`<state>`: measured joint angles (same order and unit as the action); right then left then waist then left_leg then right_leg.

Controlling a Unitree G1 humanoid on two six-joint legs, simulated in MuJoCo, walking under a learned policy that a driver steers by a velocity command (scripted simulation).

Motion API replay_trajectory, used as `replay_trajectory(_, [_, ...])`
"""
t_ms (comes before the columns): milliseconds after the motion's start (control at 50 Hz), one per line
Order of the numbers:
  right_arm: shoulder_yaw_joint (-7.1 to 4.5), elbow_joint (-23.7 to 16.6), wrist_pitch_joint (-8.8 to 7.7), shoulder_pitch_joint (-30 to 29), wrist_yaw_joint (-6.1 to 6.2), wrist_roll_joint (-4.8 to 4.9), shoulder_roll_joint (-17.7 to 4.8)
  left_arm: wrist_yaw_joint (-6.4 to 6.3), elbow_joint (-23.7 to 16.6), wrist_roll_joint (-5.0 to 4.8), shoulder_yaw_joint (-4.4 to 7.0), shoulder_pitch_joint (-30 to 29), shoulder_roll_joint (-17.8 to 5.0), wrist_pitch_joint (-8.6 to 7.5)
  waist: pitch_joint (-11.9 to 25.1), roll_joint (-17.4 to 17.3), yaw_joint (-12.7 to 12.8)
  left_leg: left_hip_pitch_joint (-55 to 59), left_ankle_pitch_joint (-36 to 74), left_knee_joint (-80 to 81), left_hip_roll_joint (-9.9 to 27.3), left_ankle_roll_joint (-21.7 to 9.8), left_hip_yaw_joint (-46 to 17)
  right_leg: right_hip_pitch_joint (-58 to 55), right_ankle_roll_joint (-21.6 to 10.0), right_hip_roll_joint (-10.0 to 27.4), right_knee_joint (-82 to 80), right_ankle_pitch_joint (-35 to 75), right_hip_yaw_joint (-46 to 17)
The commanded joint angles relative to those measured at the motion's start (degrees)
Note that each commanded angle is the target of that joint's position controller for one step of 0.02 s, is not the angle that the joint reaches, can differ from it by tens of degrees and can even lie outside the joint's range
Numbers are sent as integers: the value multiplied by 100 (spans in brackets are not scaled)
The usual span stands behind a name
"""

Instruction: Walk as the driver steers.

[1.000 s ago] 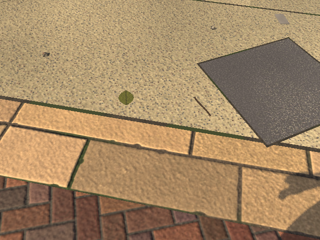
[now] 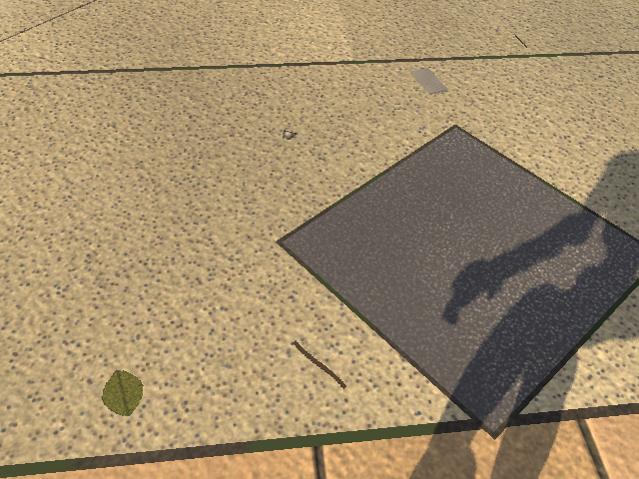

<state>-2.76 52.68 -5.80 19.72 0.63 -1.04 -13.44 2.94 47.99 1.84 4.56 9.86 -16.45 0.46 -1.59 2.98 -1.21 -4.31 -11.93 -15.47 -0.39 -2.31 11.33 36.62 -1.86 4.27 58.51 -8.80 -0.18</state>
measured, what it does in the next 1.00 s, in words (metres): walks ahead, turning right: right foot, then left foot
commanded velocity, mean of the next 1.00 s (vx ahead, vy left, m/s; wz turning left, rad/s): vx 0.10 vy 0.00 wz -0.59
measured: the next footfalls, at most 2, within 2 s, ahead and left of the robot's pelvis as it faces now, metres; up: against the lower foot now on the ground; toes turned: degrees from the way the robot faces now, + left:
right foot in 0.20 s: +0.24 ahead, -0.11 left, +0.00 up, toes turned -11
left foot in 0.80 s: +0.26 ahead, +0.07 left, +0.00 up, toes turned -34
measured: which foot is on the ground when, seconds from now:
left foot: down 0.00-0.20, up 0.22-0.78, down 0.80-1.00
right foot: up 0.00-0.18, down 0.20-0.80, up 0.82-1.00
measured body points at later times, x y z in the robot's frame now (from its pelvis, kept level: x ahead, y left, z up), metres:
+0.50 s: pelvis +0.14 -0.04 -0.01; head +0.18 -0.07 +0.43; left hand +0.30 +0.21 -0.13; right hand +0.20 -0.32 -0.14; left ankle +0.22 +0.12 -0.68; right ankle +0.20 -0.10 -0.75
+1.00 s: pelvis +0.18 +0.01 +0.00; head +0.22 +0.02 +0.45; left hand +0.42 +0.20 -0.14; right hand +0.13 -0.29 -0.09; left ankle +0.22 +0.09 -0.75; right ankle +0.09 -0.08 -0.66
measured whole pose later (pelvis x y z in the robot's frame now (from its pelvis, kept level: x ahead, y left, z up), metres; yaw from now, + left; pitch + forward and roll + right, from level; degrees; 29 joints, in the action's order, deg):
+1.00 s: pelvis +0.18 +0.01 +0.00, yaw -36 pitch +0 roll -1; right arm -1.8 41.3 1.1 10.8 2.4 -1.3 -14.9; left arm 1.9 45.0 1.1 5.8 12.9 -19.5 4.1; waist -2.7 3.2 0.5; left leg -10.7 -13.3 -23.6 -0.2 -2.1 2.0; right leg 28.3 2.8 -5.5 62.9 -23.2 -5.6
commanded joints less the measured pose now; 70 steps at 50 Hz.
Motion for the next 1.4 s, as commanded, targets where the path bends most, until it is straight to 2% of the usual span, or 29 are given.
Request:
replay_trajectory(20, [-96, -300, -72, -219, 17, 9, -577, 68, -447, -3, -102, -327, 85, -50, -269, -760, 161, -175, 2891, 473, 1361, -524, -256, -17, 70, 2, -959, 597, 234])
replay_trajectory(120, [-186, -210, 59, -21, 92, 65, -870, 90, -608, 67, -131, -549, 6, -76, -36, -972, 87, 297, 4291, -416, 1462, -344, 187, -918, -240, -377, -2174, 484, 734])
replay_trajectory(180, [-264, -265, 246, -128, 142, 103, -1035, -20, -338, 136, 11, 542, -266, -193, 622, -793, 520, 430, 4519, -2453, 1418, -189, 239, -2072, -604, -820, -2923, 256, 750])
replay_trajectory(200, [-267, -321, 275, -26, 116, 110, -1029, -123, -201, 199, 116, 1076, -584, -284, 1025, -277, 790, -298, 2964, -3903, 1194, 77, 295, -3120, -807, -471, -3391, 1647, 222])
replay_trajectory(220, [-136, -580, 310, 464, 69, 4, -357, -198, -251, 126, 275, 996, -1305, -300, 1515, 893, 230, -2072, -2492, -5648, 440, 321, 198, -4628, -1351, 1263, -2443, 5651, -1636])
replay_trajectory(240, [-152, -666, 415, 530, 68, 35, -572, -212, -389, -163, 371, 1328, -1525, -189, 2477, 716, 552, -2855, -2820, -6689, -105, 452, -897, -5207, -2284, 1828, -2967, 5534, -3152])
replay_trajectory(260, [-150, -673, 447, 172, 70, 14, -644, -273, -507, -209, 325, 970, -1266, -80, 1960, 43, 498, -3164, -2259, -6690, 226, 435, -1261, -4672, -2173, 1655, -3344, 4301, -2691])
replay_trajectory(300, [-138, -759, 447, -418, 88, -34, -620, -334, -557, -224, 136, 261, -606, -2, 659, -256, 230, -3107, -1441, -5858, 516, 447, -1310, -3197, -1688, 1002, -3810, 3175, -1984])
replay_trajectory(320, [-156, -764, 542, -413, 83, -114, -660, -343, -564, -260, 95, 95, -443, 30, 495, -327, 86, -2775, -1206, -5481, 558, 437, -1325, -2698, -1370, 671, -4055, 2445, -1710])
replay_trajectory(340, [-149, -744, 647, -152, 89, -129, -607, -339, -579, -191, 91, 140, -482, 11, 574, 14, 15, -2517, -1215, -5404, 485, 461, -1292, -2486, -1451, 729, -4046, 2812, -1715])
replay_trajectory(380, [-132, -759, 749, -152, 103, -107, -541, -293, -545, -146, 131, 231, -593, -60, 689, -99, -17, -2351, -1146, -5129, 409, 489, -1329, -2307, -1409, 550, -4028, 2822, -1626])
replay_trajectory(560, [-152, -1138, 856, -1102, 123, -50, -633, -316, -616, -98, 233, 507, -810, 100, 464, 247, 324, -2819, -794, -3812, 196, 547, -1574, -2462, -1020, 267, -4449, -709, -2554])
replay_trajectory(680, [-104, -1256, 736, -1165, 175, 63, -659, -277, -630, -45, 274, 541, -870, 145, 466, 369, 360, -2194, -1155, -2869, -159, 354, -1616, -2561, -1003, 208, -4217, -159, -3030])
replay_trajectory(760, [-82, -1176, 629, -562, 237, 135, -691, -230, -655, -109, 279, 266, -859, 198, 479, 400, 41, -937, -874, -1220, -394, 116, -1535, -2195, -692, -29, -4036, 138, -3210])
replay_trajectory(780, [-107, -1122, 593, -330, 280, 98, -788, -248, -680, -174, 258, 180, -795, 196, 450, 267, -95, -317, -445, -352, -211, 41, -1623, -1799, -414, -286, -3877, -408, -3049])
replay_trajectory(800, [-196, -1205, 583, -492, 335, 21, -1233, -275, -712, -220, 177, 412, -465, 181, 465, -634, 125, 102, -885, 324, 854, -225, -2654, -1238, -47, -845, -3022, -1730, -2404])
replay_trajectory(820, [-270, -1459, 607, -1047, 316, -72, -1715, -314, -786, -219, 183, 502, -438, 143, 246, -1652, 228, -7, -689, 668, 2204, -867, -4187, -265, 162, -1790, -1568, -2237, -910])
replay_trajectory(840, [-238, -1432, 637, -1015, 272, -92, -1445, -332, -722, 32, 291, 364, -941, 139, 145, -953, 208, -721, 216, 404, 2352, -1219, -3860, -497, 253, -1216, -429, -2192, -784])
replay_trajectory(860, [-125, -1479, 627, -1214, 231, -40, -1065, -293, -668, 20, 314, 456, -921, 149, 101, -769, 394, -977, 857, 215, 2003, -1141, -3297, -773, 256, -1131, 22, -1940, -795])
replay_trajectory(900, [-64, -1575, 623, -1522, 195, -17, -862, -182, -500, -1, 288, 737, -802, 259, 104, -973, 523, -791, 1543, -39, 1335, -826, -2255, -704, 331, -1113, 817, -1465, -653])
replay_trajectory(1020, [-149, -1315, 604, -490, 167, -25, -1056, -78, -714, -104, 120, 111, -550, 358, 238, -1122, -73, 488, 3050, -503, 1397, -976, -1854, -303, 584, -929, 93, -1611, -413])
replay_trajectory(1180, [-213, -1093, 667, -644, -25, 10, -1245, -207, -638, -185, -90, 177, -352, 305, 390, -1430, 77, -66, 3280, -1051, 1359, -842, -1639, -2288, 201, -843, -2937, -1187, 211])
replay_trajectory(1200, [-200, -1045, 689, -667, -28, 57, -1215, -242, -563, -131, -122, 327, -330, 243, 374, -1246, 232, -352, 2971, -1241, 1282, -606, -1542, -2845, 118, -773, -4028, -208, 168])
replay_trajectory(1220, [-156, -1015, 676, -485, -30, 62, -1044, -281, -554, -26, -108, 339, -552, 162, 562, -797, 185, -907, 2099, -1500, 1143, -255, -1422, -3661, 4, -282, -4440, 371, -502])
replay_trajectory(1240, [-18, -1191, 675, -252, -71, -37, -538, -311, -635, 42, -101, 452, -933, 87, 884, 617, 42, -1854, -677, -2445, 677, 99, -978, -4524, -263, 1333, -4431, 1962, -2232])
replay_trajectory(1260, [12, -1191, 780, -586, 14, 66, -523, -367, -536, -96, -98, 268, -971, 51, 605, 1114, 219, -1508, -2186, -2544, 268, 169, -1078, -3231, -1112, 1652, -4096, 2924, -2157])
replay_trajectory(1280, [-48, -1120, 851, -649, 37, 85, -807, -349, -553, -92, -178, 48, -643, 11, 313, 565, 159, -1561, -2101, -2842, 319, 203, -1241, -3186, -1202, 1360, -4171, 2571, -1923])
replay_trajectory(1300, [-66, -1044, 869, -715, 25, 83, -795, -362, -517, -87, -263, -163, -455, -11, 127, 495, 103, -1621, -1848, -2863, 295, 216, -1289, -3062, -1056, 1091, -4239, 2213, -1628])
replay_trajectory(1400, [-45, -627, 866, -339, -6, 33, -648, -440, -248, -105, -328, -183, -426, -30, 268, 426, 20, -1194, -1263, -2563, 177, 387, -1166, -3120, -807, 570, -4040, 2650, -976])
Velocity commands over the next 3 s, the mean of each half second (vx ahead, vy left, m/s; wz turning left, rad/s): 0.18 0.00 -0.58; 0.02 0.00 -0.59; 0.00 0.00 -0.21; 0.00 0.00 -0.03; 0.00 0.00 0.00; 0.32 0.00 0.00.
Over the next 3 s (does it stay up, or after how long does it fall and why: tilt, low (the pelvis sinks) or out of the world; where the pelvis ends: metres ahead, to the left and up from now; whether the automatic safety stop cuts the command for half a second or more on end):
stays up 0.26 -0.11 0.00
